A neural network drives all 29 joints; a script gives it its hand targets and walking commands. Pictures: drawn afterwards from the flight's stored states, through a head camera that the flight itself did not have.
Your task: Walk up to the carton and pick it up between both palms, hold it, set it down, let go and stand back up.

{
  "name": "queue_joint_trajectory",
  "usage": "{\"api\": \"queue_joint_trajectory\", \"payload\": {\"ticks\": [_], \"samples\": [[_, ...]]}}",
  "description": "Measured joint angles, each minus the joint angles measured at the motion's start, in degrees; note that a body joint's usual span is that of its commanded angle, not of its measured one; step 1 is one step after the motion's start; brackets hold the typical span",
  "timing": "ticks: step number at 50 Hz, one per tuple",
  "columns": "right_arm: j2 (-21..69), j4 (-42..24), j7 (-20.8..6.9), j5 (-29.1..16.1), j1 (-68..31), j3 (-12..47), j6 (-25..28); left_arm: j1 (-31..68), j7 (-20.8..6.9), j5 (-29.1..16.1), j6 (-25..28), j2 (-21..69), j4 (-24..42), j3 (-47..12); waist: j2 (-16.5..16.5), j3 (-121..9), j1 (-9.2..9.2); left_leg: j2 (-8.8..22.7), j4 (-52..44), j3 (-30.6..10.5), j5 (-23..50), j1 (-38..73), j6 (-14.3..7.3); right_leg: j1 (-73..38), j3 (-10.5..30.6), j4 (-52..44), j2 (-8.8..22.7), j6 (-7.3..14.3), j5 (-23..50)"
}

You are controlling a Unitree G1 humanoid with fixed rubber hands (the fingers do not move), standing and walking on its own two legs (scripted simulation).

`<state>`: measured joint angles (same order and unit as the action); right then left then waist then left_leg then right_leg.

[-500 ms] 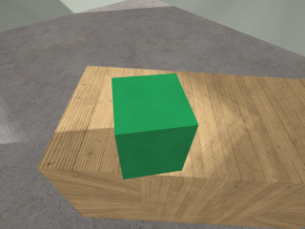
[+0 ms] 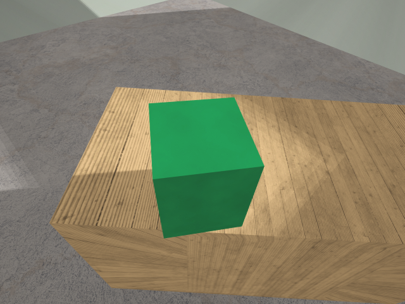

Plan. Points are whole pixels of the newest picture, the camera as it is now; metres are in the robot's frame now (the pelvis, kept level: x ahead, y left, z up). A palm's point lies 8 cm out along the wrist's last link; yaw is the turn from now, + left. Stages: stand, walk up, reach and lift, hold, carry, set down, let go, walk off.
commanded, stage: stand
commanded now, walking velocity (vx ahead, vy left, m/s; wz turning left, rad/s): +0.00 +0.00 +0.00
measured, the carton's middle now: (198, 169) +0.42 +0.02 +0.01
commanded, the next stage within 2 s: none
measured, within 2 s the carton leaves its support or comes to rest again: neither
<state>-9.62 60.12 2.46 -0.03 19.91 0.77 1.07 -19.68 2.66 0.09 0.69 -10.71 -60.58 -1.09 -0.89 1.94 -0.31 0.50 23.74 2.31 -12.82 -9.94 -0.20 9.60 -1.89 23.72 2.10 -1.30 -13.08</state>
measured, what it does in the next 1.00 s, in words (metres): stands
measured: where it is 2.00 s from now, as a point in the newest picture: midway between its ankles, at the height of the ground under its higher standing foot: outside the picture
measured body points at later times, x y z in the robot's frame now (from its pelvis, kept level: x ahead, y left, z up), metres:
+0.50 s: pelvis +0.00 +0.00 +0.00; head +0.01 +0.01 +0.45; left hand -0.02 +0.23 -0.16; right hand -0.01 -0.23 -0.15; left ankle +0.00 +0.11 -0.74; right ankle +0.00 -0.13 -0.74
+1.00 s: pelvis +0.00 +0.00 +0.00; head +0.01 +0.01 +0.45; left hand -0.02 +0.23 -0.16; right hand -0.01 -0.23 -0.15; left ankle +0.00 +0.11 -0.74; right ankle +0.00 -0.13 -0.74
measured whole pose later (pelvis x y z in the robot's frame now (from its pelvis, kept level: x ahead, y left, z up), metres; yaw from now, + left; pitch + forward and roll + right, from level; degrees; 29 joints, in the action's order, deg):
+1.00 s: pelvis +0.00 +0.00 +0.00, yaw +0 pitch -1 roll +0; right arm -9.4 60.4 2.5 -0.1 19.9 0.9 1.2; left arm -19.7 2.7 0.1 0.7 -10.5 -61.1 -1.2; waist -0.9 2.0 -0.3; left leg 0.4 23.6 2.3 -12.9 -9.8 -0.3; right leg 9.5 -1.9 23.7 2.2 -1.4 -13.1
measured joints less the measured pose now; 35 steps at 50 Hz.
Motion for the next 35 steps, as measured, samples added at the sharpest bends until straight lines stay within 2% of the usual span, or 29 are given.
{"api": "queue_joint_trajectory", "payload": {"ticks": [35], "samples": [[0.2, 0.2, 0.0, 0.0, 0.0, 0.1, 0.1, 0.0, 0.0, 0.0, 0.0, 0.2, -0.4, -0.1, 0.0, 0.0, -0.03, -0.1, -0.1, 0.0, 0.0, 0.1, 0.0, -0.1, 0.0, 0.0, 0.1, -0.1, -0.1]]}}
